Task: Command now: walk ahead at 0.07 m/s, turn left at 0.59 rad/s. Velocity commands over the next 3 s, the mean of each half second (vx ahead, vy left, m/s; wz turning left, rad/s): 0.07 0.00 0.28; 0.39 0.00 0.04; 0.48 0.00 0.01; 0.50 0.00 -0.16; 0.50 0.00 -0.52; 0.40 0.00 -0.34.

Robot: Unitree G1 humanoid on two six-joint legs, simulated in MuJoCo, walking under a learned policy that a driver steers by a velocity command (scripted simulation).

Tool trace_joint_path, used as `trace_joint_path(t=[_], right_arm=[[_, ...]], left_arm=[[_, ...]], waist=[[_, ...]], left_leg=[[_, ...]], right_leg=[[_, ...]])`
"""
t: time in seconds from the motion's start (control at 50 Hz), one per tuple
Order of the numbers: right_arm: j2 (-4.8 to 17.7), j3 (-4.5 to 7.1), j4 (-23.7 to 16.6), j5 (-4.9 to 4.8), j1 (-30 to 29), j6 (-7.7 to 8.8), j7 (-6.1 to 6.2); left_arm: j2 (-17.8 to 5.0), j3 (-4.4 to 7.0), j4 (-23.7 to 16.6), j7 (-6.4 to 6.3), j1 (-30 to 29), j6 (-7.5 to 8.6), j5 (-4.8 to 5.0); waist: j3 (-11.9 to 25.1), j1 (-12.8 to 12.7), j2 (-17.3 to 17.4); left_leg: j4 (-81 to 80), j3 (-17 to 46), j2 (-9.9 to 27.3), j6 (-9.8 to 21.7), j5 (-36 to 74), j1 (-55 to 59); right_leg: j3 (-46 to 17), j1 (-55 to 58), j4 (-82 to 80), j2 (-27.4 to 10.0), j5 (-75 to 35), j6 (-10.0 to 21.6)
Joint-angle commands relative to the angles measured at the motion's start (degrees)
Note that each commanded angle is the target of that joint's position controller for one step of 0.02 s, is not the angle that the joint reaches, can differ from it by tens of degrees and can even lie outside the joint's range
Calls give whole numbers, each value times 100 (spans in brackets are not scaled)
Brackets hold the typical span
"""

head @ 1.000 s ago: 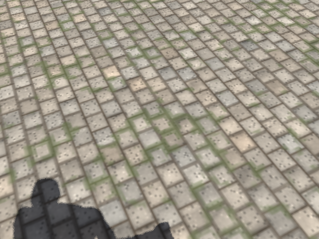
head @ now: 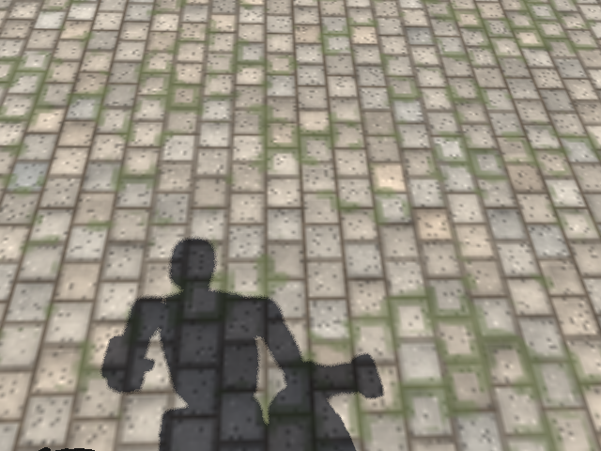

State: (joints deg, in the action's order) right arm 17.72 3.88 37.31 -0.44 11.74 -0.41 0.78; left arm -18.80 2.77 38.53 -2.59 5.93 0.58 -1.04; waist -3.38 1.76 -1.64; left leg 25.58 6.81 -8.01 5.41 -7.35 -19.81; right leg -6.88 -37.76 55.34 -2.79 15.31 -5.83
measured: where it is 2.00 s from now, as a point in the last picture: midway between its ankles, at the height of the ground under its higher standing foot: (274, 306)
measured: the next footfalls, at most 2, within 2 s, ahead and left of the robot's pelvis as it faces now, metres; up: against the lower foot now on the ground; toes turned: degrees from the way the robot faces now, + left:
right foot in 0.20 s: +0.15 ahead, -0.16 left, +0.00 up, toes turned +10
left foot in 0.50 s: +0.07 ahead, +0.10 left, +0.00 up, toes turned +4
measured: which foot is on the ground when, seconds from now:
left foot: down 0.00-0.20, up 0.22-0.48, down 0.50-0.86, up 0.88-1.00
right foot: up 0.00-0.18, down 0.20-0.52, up 0.54-0.84, down 0.86-1.00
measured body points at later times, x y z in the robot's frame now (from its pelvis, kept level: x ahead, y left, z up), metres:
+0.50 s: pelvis +0.08 -0.03 +0.00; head +0.09 -0.03 +0.45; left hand +0.17 +0.25 -0.11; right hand +0.25 -0.28 -0.11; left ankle +0.03 +0.09 -0.74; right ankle +0.11 -0.16 -0.74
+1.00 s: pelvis +0.26 -0.06 +0.00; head +0.28 -0.07 +0.45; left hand +0.37 +0.22 -0.09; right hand +0.35 -0.33 -0.13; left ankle +0.15 +0.08 -0.65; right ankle +0.30 -0.14 -0.74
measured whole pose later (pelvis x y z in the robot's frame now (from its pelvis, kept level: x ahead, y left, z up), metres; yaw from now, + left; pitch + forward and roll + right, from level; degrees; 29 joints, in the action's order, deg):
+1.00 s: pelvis +0.26 -0.06 +0.00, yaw +8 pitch +1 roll +0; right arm 17.5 2.8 45.7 -1.5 19.1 3.8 -0.2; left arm -16.1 2.0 39.0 1.9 13.3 4.4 -0.1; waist -1.5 1.3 1.3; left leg 64.4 2.2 2.6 1.4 -20.3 -22.7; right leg 2.6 -16.8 28.1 1.6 12.1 3.5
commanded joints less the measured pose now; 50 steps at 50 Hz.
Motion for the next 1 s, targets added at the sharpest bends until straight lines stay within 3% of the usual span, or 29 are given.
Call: trace_joint_path(t=[0.02, 0.12, 0.18, 0.2, 0.22, 0.24, 0.26, 0.32, 0.36, 0.4, 0.44, 0.48, 0.5, 0.52, 0.54, 0.56, 0.58, 0.62, 0.68, 0.72, 0.78, 0.82, 0.86, 0.88, 0.9, 0.92, 0.94, 0.96, 1.0], right_arm=[[936, 254, -435, -17, -238, -25, 108], [810, 183, -367, 32, -119, -106, 91], [615, 73, -344, -43, -214, -146, 79], [433, 10, -333, 32, 24, -130, 80], [355, 0, -285, 79, 555, -80, 64], [631, 50, -293, 115, 252, -39, 76], [898, 142, -319, 89, -5, -39, 82], [662, 153, -138, 10, -22, -200, 104], [253, 21, -51, -6, 28, -234, 85], [9, -84, -13, -15, -103, -202, 41], [158, -37, 47, -40, -102, -153, -20], [311, 1, 90, -7, -29, -65, -37], [431, 23, 121, -1, 231, -5, -11], [840, 133, 262, 60, 608, 42, 10], [1114, 231, 385, 64, 956, 87, -42], [1036, 194, 392, 116, 966, 176, -48], [854, 134, 443, 123, 973, 278, -22], [644, 73, 499, -15, 959, 395, 2], [595, 54, 497, -26, 844, 353, 5], [699, 79, 499, -36, 852, 330, -19], [920, 146, 567, -107, 983, 352, -64], [955, 158, 603, -119, 897, 357, -69], [678, 61, 632, -38, 943, 384, -69], [216, -95, 411, 57, 1186, 432, -65], [122, -133, 346, -49, 1362, 535, -46], [683, 24, 366, -200, 1020, 563, -76], [789, 55, 302, -228, 649, 578, -99], [690, 39, 314, -151, 493, 581, -92], [498, 37, 410, -61, 596, 527, -106]], left_arm=[[-417, 127, -353, -8, 89, 21, 35], [-425, 126, -395, 99, -5, 165, 66], [-355, 135, -334, 195, 321, 256, 58], [-623, 178, -384, 180, 343, 267, -34], [-1050, 255, -446, 146, 62, 207, -127], [-555, 160, -325, 147, 360, 178, -152], [-463, 125, -303, 160, 496, 176, -77], [-573, 165, -253, 126, 330, 130, 89], [-446, 134, -259, 155, 50, 47, 66], [-359, 117, -166, 174, 285, -29, 74], [-590, 172, -129, 175, 433, -98, 158], [-585, 146, -84, 180, 639, -67, 144], [-419, 81, -125, 200, 526, -1, 120], [-56, -20, -308, 223, 291, 102, 81], [-32, -31, -500, 216, -83, 220, 140], [-386, 88, -634, 197, -438, 301, 275], [-504, 163, -618, 208, -347, 362, 335], [-393, 160, -550, 288, -125, 465, 259], [-68, 47, -573, 458, -335, 548, 176], [46, -9, -606, 545, -439, 530, 201], [-186, 43, -648, 558, -375, 468, 271], [-352, 117, -554, 503, 11, 439, 259], [-704, 309, -246, 379, 1217, 403, 249], [-1285, 428, -202, 326, 1988, 391, 117], [-1319, 406, -111, 396, 2283, 397, 93], [-909, 273, -132, 413, 1844, 427, 134], [-745, 216, -168, 416, 1484, 428, 161], [-638, 181, -183, 426, 1225, 423, 119], [-472, 134, -205, 434, 922, 455, 37]], waist=[[865, -128, 748], [1010, 28, 952], [983, -269, 905], [1086, -154, 448], [1038, 329, -932], [1076, -21, -1267], [1014, -231, -1041], [812, -172, -521], [761, -59, -681], [927, -248, -975], [727, -266, -1098], [543, -212, -904], [568, -54, -680], [526, 35, 264], [294, 292, 1274], [-329, 472, 1380], [-510, 365, 1291], [-376, 262, 1105], [-145, 275, 909], [-74, 300, 1005], [-122, 196, 977], [-68, -119, 871], [642, -730, 528], [1559, -876, -747], [2001, -812, -1735], [1205, -731, -1040], [576, -601, -669], [310, -475, -302], [205, -195, -394]], left_leg=[[-612, 1630, 1340, 735, 69, 541], [-31, 1873, 1501, 774, 1229, 864], [373, 1889, 1263, 454, 1564, 797], [747, 1608, 976, 124, 581, 472], [1395, 743, 229, -253, -1499, -264], [1907, 382, 208, -565, -2523, -538], [2679, 319, 318, -758, -2846, -724], [3432, 254, 491, -1066, -2515, -916], [2514, -181, 566, -1146, -2232, -359], [1388, -480, 607, -1108, -1734, 208], [312, -808, 463, -907, -983, 737], [-115, -812, 477, -574, -991, 1375], [-136, -372, 856, -321, -1211, 1828], [-348, 591, 1468, 111, -2222, 2035], [-1230, 1924, 2227, 676, -3334, 1776], [-1675, 2653, 2636, 1031, -3344, 1629], [-1677, 2676, 2695, 1089, -3003, 1790], [-1576, 2162, 2515, 932, -2090, 2431], [-1599, 1022, 2000, 650, -712, 2132], [-1587, 555, 1823, 568, -370, 1589], [-1597, 616, 2071, 532, -411, 1198], [-1255, 495, 2096, 370, 75, 1100], [470, -58, 1642, 57, 1283, 654], [2666, -516, 1019, -368, 34, -751], [4002, -114, 491, -506, -2552, -1757], [4629, 73, 871, -434, -2260, -2337], [4612, -112, 1139, -325, -1750, -2458], [4416, -206, 1323, -312, -1309, -2319], [4005, -199, 1560, -358, -738, -1807]], right_leg=[[-28, 350, -615, 150, -267, -39], [98, 1034, -1492, 262, 116, 92], [223, 2172, -3213, 213, -1015, 411], [-311, 2833, -3376, -476, -2138, 666], [-1266, 3303, -3230, -1386, -3791, 1418], [-1931, 3217, -3373, -1856, -3870, 2150], [-1962, 3282, -3396, -1866, -3741, 2290], [-1188, 3176, -3285, -1370, -3349, 1862], [-539, 2847, -3281, -879, -3314, 1596], [-387, 2814, -3488, -649, -1679, 1539], [-537, 2470, -3690, -610, 491, 1535], [-659, 1879, -3741, -588, 1544, 1339], [-581, 1394, -3432, -511, 1691, 1136], [259, 680, -2470, 93, 1473, 777], [952, 247, -1380, 479, 1198, 521], [628, -411, -639, 241, 1507, 539], [445, -829, -91, 69, 1497, 605], [354, -1319, 79, -179, 914, 703], [718, -466, -923, -103, 60, 628], [924, 451, -1598, 73, -352, 555], [896, 1276, -2100, 159, -761, 624], [939, 1909, -2387, 236, -856, 790], [821, 3579, -2501, 180, -718, 1087], [-1138, 5249, -2802, -1193, 57, 1702], [-3586, 5619, -4057, -1927, 1636, 2223], [-3401, 5023, -4288, -1896, 2326, 2069], [-2661, 4356, -4289, -1734, 1883, 1945], [-2054, 3830, -4347, -1462, 1177, 1889], [-1243, 3163, -4592, -1062, 202, 1815]])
